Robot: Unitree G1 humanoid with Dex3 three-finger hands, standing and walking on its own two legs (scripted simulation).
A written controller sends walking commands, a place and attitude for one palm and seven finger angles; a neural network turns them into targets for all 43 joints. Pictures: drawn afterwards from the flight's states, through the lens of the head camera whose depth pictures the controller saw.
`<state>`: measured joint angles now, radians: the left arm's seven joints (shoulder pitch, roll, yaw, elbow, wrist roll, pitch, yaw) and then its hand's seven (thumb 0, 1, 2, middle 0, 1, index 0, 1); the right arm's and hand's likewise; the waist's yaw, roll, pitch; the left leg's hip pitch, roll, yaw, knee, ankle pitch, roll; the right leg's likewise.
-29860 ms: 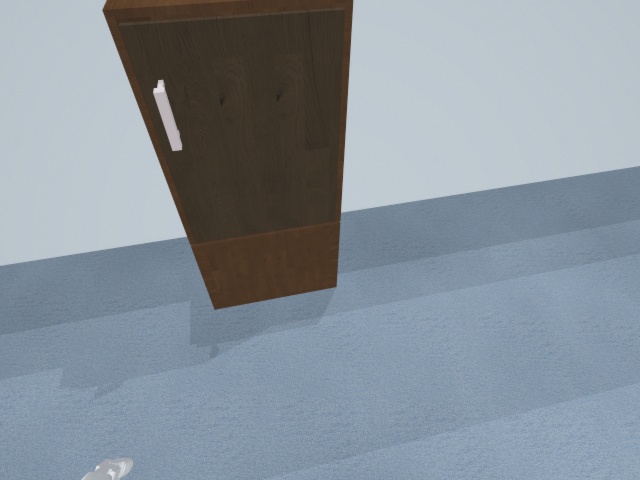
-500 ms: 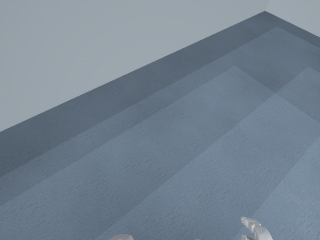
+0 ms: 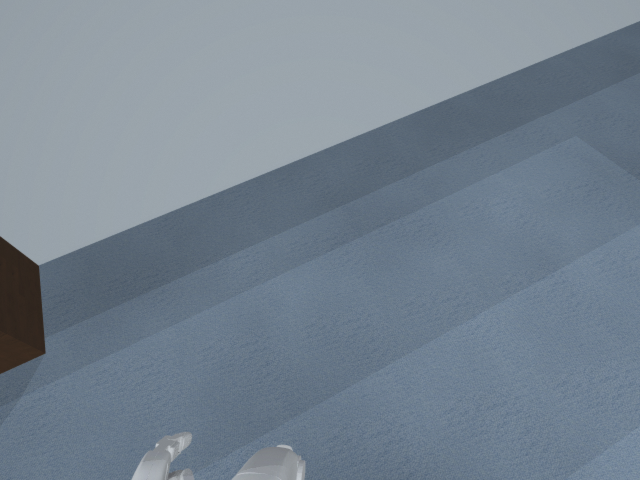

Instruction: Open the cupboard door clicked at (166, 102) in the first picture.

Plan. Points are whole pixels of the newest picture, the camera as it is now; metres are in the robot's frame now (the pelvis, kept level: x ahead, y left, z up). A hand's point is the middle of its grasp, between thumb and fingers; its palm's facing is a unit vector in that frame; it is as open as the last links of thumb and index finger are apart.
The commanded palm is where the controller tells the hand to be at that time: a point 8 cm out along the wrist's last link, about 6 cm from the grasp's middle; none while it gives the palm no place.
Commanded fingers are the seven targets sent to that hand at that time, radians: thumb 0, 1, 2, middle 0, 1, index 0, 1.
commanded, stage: turn to face it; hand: left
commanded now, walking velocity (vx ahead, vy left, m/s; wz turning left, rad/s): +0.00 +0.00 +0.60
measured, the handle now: out of the picture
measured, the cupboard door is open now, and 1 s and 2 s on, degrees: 44 44 44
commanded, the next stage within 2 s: none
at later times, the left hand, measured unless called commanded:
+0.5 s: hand out of the picture -0.04 +0.26 -0.19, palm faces +0.37 -0.89 -0.26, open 7.4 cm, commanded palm none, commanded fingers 0.00 0.90 0.90 -0.20 -0.30 -0.20 -0.30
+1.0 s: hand out of the picture +0.02 +0.21 -0.14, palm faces +0.54 -0.79 -0.30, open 7.4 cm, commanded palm none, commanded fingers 0.00 0.90 0.90 -0.20 -0.30 -0.20 -0.30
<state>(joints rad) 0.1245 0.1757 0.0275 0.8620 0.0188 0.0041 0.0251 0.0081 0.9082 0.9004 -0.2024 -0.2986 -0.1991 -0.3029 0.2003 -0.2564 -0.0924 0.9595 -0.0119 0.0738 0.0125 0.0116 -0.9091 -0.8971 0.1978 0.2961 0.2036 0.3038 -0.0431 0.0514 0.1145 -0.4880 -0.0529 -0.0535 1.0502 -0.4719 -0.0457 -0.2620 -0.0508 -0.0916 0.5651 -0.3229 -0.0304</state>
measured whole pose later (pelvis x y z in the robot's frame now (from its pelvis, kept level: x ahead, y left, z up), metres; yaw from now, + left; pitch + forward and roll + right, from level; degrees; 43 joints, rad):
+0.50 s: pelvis +0.00 +0.04 -0.01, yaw +19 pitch +0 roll +0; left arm 0.24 0.28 0.08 0.95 0.02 0.07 0.02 0.01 0.91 0.90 -0.20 -0.30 -0.20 -0.30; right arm 0.08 -0.23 -0.05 0.89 -0.01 0.03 0.01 0.01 -0.91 -0.90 0.20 0.30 0.20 0.30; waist 0.03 -0.06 0.10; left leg -0.31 -0.02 0.07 0.62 -0.32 0.06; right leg -0.43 -0.13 -0.09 1.12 -0.52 0.08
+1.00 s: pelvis +0.03 -0.02 +0.00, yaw +36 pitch +1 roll +1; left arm 0.12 0.18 0.03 0.86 0.02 0.01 0.03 0.01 0.91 0.90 -0.20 -0.30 -0.20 -0.30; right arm 0.22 -0.25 -0.09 0.97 -0.01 0.07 0.01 0.01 -0.91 -0.90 0.20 0.30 0.20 0.30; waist -0.05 0.06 0.10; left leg -0.47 -0.08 -0.09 0.95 -0.45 -0.04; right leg -0.25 -0.02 -0.07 0.55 -0.31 -0.03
